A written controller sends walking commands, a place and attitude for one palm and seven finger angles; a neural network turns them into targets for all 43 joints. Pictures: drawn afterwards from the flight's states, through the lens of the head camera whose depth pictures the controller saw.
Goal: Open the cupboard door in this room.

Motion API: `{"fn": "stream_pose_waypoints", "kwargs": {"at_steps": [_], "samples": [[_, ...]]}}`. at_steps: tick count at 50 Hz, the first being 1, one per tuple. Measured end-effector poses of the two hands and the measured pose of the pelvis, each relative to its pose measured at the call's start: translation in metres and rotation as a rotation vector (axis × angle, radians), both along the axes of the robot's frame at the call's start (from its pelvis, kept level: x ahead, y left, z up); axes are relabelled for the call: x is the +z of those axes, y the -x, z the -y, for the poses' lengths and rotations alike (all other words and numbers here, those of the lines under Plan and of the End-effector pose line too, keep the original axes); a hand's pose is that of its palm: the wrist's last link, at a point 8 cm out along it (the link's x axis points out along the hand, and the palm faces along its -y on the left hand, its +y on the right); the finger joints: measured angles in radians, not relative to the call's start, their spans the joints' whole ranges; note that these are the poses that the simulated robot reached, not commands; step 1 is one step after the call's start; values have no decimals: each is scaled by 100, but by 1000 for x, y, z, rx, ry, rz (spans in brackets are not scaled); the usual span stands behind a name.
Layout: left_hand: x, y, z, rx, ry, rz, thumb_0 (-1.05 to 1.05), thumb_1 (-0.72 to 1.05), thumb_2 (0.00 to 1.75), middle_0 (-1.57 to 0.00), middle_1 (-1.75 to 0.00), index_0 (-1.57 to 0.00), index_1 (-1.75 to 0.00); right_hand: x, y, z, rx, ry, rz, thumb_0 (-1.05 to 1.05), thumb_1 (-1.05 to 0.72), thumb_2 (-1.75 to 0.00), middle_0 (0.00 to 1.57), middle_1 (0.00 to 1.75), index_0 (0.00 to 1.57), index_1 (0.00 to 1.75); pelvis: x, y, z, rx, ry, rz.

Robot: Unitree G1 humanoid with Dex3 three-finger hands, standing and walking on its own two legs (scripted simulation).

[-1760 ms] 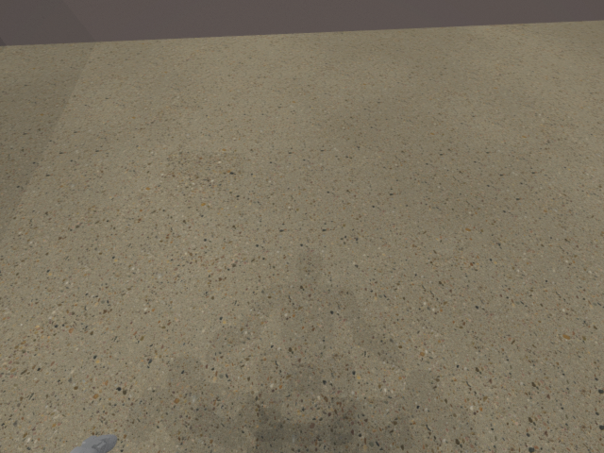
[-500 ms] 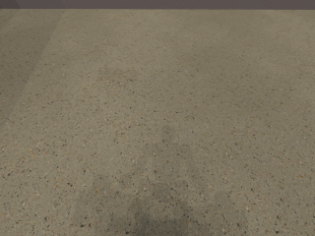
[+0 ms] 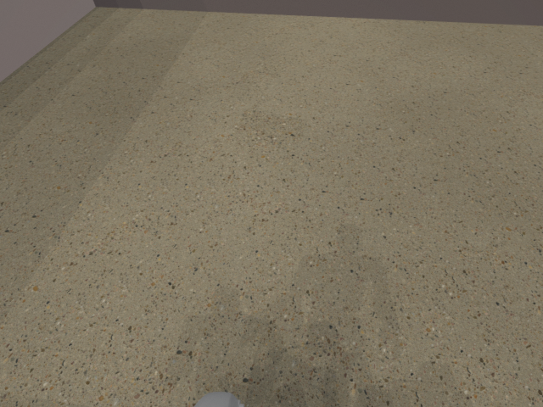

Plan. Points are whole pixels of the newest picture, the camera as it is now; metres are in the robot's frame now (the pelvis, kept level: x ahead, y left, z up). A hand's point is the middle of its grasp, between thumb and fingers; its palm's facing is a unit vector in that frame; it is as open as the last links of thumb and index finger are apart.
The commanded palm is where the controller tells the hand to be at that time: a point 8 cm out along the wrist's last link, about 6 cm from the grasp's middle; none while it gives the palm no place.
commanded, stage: turn or walk to find it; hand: left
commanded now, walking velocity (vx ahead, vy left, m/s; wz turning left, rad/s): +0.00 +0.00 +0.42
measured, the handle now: out of the picture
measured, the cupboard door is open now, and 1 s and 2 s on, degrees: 0 0 0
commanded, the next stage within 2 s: stand and wait in 1.86 s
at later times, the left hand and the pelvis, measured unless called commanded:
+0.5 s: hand out of the picture +0.02 +0.26 -0.16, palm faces +0.24 -0.94 -0.26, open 7.4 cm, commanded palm none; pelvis -0.02 +0.04 +0.00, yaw +12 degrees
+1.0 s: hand out of the picture -0.09 +0.22 -0.18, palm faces +0.46 -0.86 -0.23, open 7.4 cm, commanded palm none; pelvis -0.04 +0.02 -0.01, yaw +26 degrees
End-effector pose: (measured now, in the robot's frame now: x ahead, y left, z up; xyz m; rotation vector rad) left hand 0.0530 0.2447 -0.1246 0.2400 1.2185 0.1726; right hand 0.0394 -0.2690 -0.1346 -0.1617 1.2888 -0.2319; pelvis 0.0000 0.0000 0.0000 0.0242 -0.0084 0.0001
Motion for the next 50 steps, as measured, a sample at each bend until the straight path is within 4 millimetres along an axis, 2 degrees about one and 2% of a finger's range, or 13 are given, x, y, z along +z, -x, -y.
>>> {"fn": "stream_pose_waypoints", "kwargs": {"at_steps": [5, 9, 11, 14, 19, 25, 29, 32, 37, 42, 46, 50], "samples": [[-12, 31, -15, 73, 28, -35, 0, 90, 90, -20, -30, -21, -30, 6, -28, -16, 93, 24, 9, 1, -91, -90, 20, 30, 19, 30, -3, 3, -13, 54, 1, -7], [-32, 60, -39, 143, 48, -81, 0, 90, 90, -20, -30, -21, -30, 5, -57, -42, 177, 48, 64, 1, -91, -90, 20, 30, 19, 30, -15, 7, -32, 98, 21, -16], [-36, 71, -50, 167, 43, -116, 0, 90, 90, -20, -30, -20, -30, 9, -65, -57, 204, 46, 91, 1, -91, -90, 20, 30, 19, 30, -14, 10, -37, 102, 15, -13], [-31, 78, -61, 196, 40, -133, 0, 91, 90, -20, -30, -20, -30, 16, -69, -74, 229, 37, 114, 1, -91, -90, 20, 30, 20, 30, -7, 13, -42, 119, 29, -10], [-17, 72, -69, 222, 34, -74, 0, 91, 90, -20, -30, -20, -30, 18, -64, -91, 253, 4, 110, 0, -91, -90, 21, 30, 20, 30, 1, 15, -45, 153, 37, -4], [-4, 54, -61, 240, 13, 13, 0, 91, 90, -19, -30, -20, -30, 7, -48, -88, 263, -35, 65, 0, -90, -90, 21, 30, 20, 30, 2, 19, -37, 204, 28, 0], [3, 44, -46, 247, -7, 72, 0, 91, 90, -20, -30, -20, -30, -8, -39, -72, 267, -55, 23, 1, -90, -90, 21, 30, 20, 30, -3, 21, -24, 240, 15, -4], [4, 47, -32, 255, -28, 105, 0, 91, 90, -20, -30, -20, -30, -20, -36, -56, 273, -64, -1, 1, -91, -90, 21, 30, 20, 30, -9, 22, -13, 273, 13, -1], [10, 73, -13, 313, -16, 92, 0, 90, 90, -20, -30, -20, -30, -15, -38, -40, 311, -48, -42, 1, -91, -90, 21, 30, 20, 30, -2, 25, -5, 326, 5, 10], [4, 102, -3, 372, 11, 41, 0, 90, 90, -20, -30, -20, -30, -6, -45, -39, 358, -25, -60, 1, -91, -90, 20, 30, 19, 30, 1, 27, -4, 375, -2, 8], [-6, 132, -4, 429, 37, 0, 0, 90, 90, -20, -30, -21, -30, -1, -58, -53, 418, -4, -60, 1, -91, -90, 20, 30, 19, 30, 0, 33, -10, 413, 2, 2], [-23, 169, -15, 500, 60, -45, 0, 90, 90, -20, -30, -21, -30, 2, -76, -81, 493, 17, -10, 1, -91, -90, 20, 30, 19, 30, -7, 41, -24, 457, 18, -2]]}}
